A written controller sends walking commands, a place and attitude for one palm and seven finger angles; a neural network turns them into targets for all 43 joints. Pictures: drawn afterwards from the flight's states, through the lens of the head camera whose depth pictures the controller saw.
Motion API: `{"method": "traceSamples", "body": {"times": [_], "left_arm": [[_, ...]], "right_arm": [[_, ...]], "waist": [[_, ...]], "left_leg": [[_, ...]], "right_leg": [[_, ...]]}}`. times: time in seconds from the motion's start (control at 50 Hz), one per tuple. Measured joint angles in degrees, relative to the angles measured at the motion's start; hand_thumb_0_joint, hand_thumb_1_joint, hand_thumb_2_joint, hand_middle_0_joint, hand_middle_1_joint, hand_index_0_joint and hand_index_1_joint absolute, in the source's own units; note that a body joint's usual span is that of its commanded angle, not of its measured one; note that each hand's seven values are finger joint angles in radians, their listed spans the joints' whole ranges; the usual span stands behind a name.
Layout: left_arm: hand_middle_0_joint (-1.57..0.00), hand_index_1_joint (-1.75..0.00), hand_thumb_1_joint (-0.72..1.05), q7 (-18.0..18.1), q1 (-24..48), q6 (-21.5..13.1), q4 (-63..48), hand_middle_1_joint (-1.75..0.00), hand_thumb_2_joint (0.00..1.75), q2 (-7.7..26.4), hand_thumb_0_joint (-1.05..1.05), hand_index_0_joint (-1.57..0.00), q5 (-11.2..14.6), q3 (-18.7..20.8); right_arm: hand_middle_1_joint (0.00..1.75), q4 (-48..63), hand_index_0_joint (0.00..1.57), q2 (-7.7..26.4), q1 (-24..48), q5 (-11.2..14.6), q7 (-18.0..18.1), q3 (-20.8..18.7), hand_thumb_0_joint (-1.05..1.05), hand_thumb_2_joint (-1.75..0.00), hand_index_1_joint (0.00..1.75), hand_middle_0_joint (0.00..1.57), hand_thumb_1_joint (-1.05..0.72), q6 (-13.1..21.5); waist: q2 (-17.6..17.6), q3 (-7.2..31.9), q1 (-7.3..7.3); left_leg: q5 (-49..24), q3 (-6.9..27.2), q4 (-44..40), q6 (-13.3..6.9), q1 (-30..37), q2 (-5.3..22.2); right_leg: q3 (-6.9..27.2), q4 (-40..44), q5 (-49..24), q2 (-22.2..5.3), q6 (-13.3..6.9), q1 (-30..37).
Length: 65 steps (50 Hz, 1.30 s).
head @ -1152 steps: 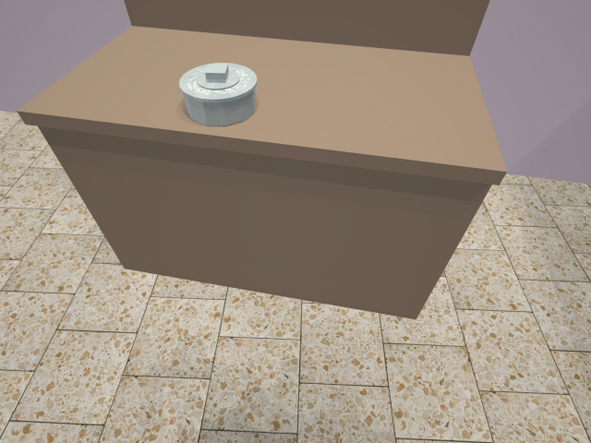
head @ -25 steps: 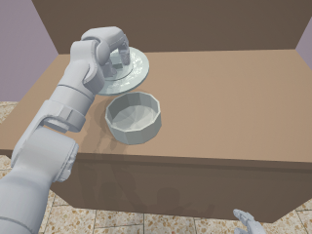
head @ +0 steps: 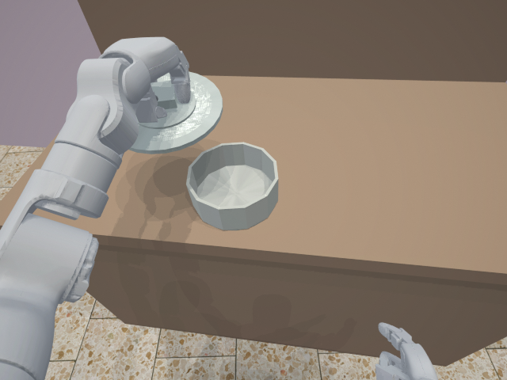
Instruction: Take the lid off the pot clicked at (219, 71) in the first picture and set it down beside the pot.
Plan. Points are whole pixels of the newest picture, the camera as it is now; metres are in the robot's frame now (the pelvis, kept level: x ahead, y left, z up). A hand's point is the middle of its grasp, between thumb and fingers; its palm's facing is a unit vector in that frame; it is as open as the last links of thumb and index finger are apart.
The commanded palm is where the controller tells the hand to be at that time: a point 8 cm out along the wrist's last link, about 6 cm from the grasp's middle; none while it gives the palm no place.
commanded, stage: move the lid sideways beside the pot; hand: left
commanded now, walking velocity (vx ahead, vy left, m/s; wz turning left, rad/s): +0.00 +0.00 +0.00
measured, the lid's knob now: (160, 95) +0.48 +0.15 +0.22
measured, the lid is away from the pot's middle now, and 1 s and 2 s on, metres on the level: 0.10 0.21 0.24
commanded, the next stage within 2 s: lower the lid onto the table in 1.30 s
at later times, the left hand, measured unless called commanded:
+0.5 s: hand (121, 97) +0.45 +0.20 +0.23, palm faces -0.20 +0.00 -0.98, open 6.9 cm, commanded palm +0.44 +0.20 +0.30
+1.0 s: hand (88, 98) +0.46 +0.25 +0.23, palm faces -0.24 -0.03 -0.97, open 6.9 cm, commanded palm +0.45 +0.26 +0.30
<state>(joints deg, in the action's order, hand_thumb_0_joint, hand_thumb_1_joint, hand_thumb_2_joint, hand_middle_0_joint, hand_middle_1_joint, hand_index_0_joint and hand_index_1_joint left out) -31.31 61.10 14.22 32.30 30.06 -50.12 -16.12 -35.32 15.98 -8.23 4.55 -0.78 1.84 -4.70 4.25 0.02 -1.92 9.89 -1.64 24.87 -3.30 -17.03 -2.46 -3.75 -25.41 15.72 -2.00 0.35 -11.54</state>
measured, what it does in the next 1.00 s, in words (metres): stands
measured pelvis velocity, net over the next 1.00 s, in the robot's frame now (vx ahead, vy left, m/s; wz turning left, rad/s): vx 0.00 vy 0.01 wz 0.00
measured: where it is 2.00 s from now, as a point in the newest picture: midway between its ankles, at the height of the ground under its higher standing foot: outside the picture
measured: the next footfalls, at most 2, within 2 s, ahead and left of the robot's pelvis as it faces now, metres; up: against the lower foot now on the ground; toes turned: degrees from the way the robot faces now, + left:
none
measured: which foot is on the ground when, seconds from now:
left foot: down 0.00-1.00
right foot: down 0.00-1.00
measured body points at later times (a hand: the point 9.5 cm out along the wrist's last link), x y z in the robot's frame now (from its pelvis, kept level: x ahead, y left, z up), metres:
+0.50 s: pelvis -0.01 +0.01 +0.00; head +0.02 -0.01 +0.45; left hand +0.46 +0.19 +0.29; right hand +0.11 -0.24 -0.12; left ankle +0.03 +0.08 -0.74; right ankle -0.03 -0.12 -0.74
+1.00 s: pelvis +0.00 +0.01 +0.00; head +0.04 -0.01 +0.45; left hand +0.47 +0.25 +0.28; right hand +0.11 -0.26 -0.12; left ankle +0.03 +0.08 -0.74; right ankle -0.03 -0.12 -0.74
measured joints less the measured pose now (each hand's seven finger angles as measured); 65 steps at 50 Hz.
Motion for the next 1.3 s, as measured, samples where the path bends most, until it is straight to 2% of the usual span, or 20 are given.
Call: {"method": "traceSamples", "body": {"times": [0.16,0.32,0.52,0.68,0.82,0.92,1.04,1.1,1.24,1.3], "left_arm": [[-0.57,-0.93,0.13,-0.2,0.6,0.2,2.3,-0.84,1.04,1.1,0.01,-0.82,-1.1,0.8],[-0.57,-0.93,0.13,-0.5,0.2,-2.2,1.8,-0.84,1.04,2.9,0.01,-0.82,-0.7,1.3],[-0.57,-0.93,0.13,0.0,2.5,-3.4,6.7,-0.84,1.04,4.5,0.01,-0.82,-2.0,2.2],[-0.57,-0.93,0.13,-0.4,1.8,-5.7,7.2,-0.84,1.04,6.7,0.01,-0.82,-2.3,4.7],[-0.57,-0.93,0.13,-0.7,2.2,-6.3,10.7,-0.84,1.04,8.7,0.01,-0.82,-2.7,6.8],[-0.57,-0.93,0.13,-1.3,1.0,-7.4,9.1,-0.84,1.04,10.5,0.01,-0.82,-3.2,7.1],[-0.57,-0.93,0.13,-1.7,2.0,-8.8,11.5,-0.84,1.04,12.7,0.01,-0.82,-2.8,8.1],[-0.57,-0.93,0.13,-1.8,1.4,-9.0,10.0,-0.84,1.04,13.5,0.01,-0.82,-3.0,8.0],[-0.57,-0.93,0.13,-2.2,0.6,-10.6,10.2,-0.84,1.04,14.9,0.01,-0.82,-2.6,10.7],[-0.57,-0.93,0.13,-2.4,0.0,-10.5,8.7,-0.84,1.04,15.6,0.01,-0.82,-2.6,10.4]], "right_arm": [[0.30,-0.2,0.20,-0.2,-1.3,0.3,-0.5,0.2,0.01,-0.90,0.30,0.20,-0.90,-1.5],[0.30,-0.5,0.20,0.2,-2.7,0.2,0.1,-0.2,0.01,-0.90,0.30,0.20,-0.90,-1.3],[0.30,-0.9,0.20,0.7,-4.6,0.3,0.3,-0.7,0.01,-0.90,0.30,0.20,-0.90,-1.5],[0.30,-0.8,0.20,0.7,-5.5,0.2,0.8,-0.9,0.01,-0.90,0.30,0.20,-0.90,-1.2],[0.30,-0.5,0.20,1.0,-5.1,0.6,0.7,-0.6,0.01,-0.90,0.30,0.20,-0.90,-2.4],[0.30,-0.1,0.20,1.1,-5.0,0.5,1.1,-0.8,0.01,-0.90,0.30,0.20,-0.90,-2.7],[0.30,-0.4,0.20,1.3,-4.8,0.8,1.6,-0.8,0.01,-0.90,0.30,0.20,-0.90,-3.2],[0.30,-0.3,0.20,1.6,-5.0,0.8,1.4,-1.2,0.01,-0.90,0.30,0.20,-0.90,-3.4],[0.30,-0.4,0.20,1.8,-4.3,0.9,1.3,-1.0,0.01,-0.90,0.30,0.20,-0.90,-4.6],[0.30,-0.1,0.20,1.5,-4.4,0.9,1.1,-1.2,0.01,-0.90,0.30,0.20,-0.90,-4.8]], "waist": [[-0.1,0.4,0.03],[-0.3,-0.2,-0.56],[-0.7,-0.1,-1.31],[-0.7,0.0,-1.95],[-0.6,0.0,-2.11],[-0.8,-0.5,-1.91],[-1.3,-0.5,-1.91],[-1.2,-0.5,-1.75],[-0.9,-0.5,-1.70],[-0.9,-0.5,-1.59]], "left_leg": [[0.0,-0.2,0.2,-0.4,-0.7,-0.3],[-0.4,-0.1,0.2,-0.8,-1.1,-0.4],[-0.7,-0.3,0.2,-0.9,-2.0,-0.4],[-0.5,-0.5,0.1,-0.9,-1.9,-0.2],[-0.2,-0.5,0.4,-0.7,-2.1,0.2],[-0.1,-0.2,0.5,-0.5,-2.4,0.4],[0.2,0.2,0.7,-0.3,-2.7,0.6],[0.3,0.4,0.8,-0.3,-3.0,0.6],[0.4,0.4,0.9,-0.5,-3.5,0.6],[0.3,0.4,0.8,-0.5,-3.6,0.5]], "right_leg": [[0.2,-0.1,-0.2,-0.3,0.4,-0.7],[0.1,0.4,-0.8,-0.4,0.6,-0.8],[0.3,0.5,-1.2,-0.4,0.5,-1.7],[0.6,0.9,-1.3,-0.1,0.5,-1.5],[0.7,1.1,-1.2,0.2,0.5,-1.7],[0.3,1.6,-1.3,0.5,0.4,-1.5],[0.0,2.2,-1.4,0.7,0.2,-1.5],[-0.2,2.4,-1.4,0.8,0.2,-1.5],[-0.2,2.7,-1.5,0.8,0.4,-1.8],[-0.2,2.9,-1.6,0.7,0.4,-1.9]]}}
